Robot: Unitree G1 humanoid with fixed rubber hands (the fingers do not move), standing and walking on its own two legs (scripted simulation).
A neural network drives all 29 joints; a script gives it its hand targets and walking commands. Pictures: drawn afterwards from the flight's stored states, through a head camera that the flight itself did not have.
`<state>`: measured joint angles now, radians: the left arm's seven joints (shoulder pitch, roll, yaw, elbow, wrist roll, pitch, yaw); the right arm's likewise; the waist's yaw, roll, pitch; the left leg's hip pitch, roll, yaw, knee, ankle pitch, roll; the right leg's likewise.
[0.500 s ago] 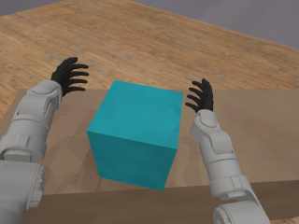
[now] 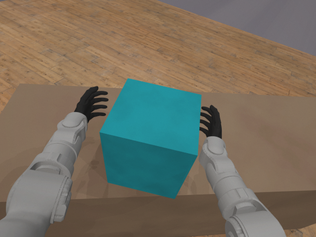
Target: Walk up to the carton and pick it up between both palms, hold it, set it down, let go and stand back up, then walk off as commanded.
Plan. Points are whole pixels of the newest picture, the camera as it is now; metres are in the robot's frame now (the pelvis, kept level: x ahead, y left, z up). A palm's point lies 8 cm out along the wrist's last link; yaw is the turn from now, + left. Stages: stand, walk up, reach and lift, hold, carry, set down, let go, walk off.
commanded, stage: reach and lift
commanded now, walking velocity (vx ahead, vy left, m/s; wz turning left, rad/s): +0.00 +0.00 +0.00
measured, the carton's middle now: (152, 140) +0.40 -0.03 +0.01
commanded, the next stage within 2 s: none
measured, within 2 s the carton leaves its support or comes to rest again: neither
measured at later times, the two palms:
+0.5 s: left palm (98, 111) +0.45 +0.12 +0.08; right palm (210, 136) +0.37 -0.18 +0.07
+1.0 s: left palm (101, 109) +0.46 +0.11 +0.09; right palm (212, 136) +0.36 -0.18 +0.08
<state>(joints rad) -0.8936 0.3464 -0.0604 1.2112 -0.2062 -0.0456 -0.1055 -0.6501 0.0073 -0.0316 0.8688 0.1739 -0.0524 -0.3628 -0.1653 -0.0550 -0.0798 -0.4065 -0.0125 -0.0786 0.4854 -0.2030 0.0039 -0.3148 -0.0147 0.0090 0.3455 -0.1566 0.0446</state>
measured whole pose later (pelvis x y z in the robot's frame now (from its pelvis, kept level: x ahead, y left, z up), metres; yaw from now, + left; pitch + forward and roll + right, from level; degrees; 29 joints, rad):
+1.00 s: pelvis +0.01 +0.00 +0.00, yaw -1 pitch +6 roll -2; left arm -0.93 0.14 0.48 1.22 0.38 -0.08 -0.17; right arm -0.68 0.15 -0.50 1.05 -0.32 -0.35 -0.29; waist -0.16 -0.07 -0.08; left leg -0.34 -0.01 -0.07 0.44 -0.20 0.02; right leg -0.24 -0.02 0.01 0.27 -0.14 0.06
